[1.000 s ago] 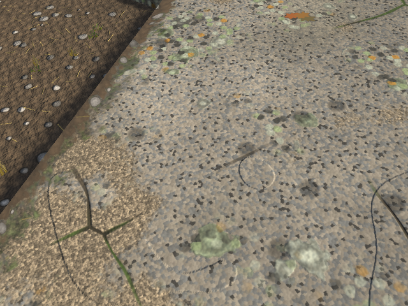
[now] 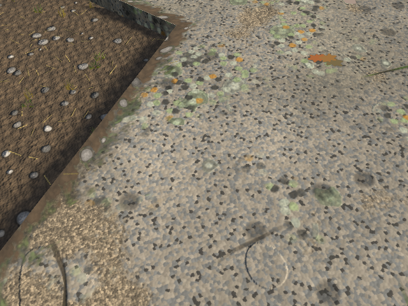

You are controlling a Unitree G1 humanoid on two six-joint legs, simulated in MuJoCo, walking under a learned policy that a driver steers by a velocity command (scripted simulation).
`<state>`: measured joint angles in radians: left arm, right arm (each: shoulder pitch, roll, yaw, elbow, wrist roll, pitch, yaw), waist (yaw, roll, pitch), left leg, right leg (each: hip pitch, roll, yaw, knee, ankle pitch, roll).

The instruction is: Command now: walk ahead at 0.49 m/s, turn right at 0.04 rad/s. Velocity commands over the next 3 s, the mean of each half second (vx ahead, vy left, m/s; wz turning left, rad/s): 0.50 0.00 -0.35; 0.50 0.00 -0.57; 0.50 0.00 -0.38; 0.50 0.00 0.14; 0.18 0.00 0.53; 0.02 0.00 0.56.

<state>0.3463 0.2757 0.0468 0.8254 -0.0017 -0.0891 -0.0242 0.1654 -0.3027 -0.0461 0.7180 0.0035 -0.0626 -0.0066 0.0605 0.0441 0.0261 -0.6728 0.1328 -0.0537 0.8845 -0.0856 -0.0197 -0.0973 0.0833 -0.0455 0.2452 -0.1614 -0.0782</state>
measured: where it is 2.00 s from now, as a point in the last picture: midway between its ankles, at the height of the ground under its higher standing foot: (335, 185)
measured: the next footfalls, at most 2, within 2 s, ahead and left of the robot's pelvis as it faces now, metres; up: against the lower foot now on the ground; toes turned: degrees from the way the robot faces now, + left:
left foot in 0.22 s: +0.31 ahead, +0.15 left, +0.00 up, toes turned -4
right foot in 0.74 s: +0.52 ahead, -0.17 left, +0.00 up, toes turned -25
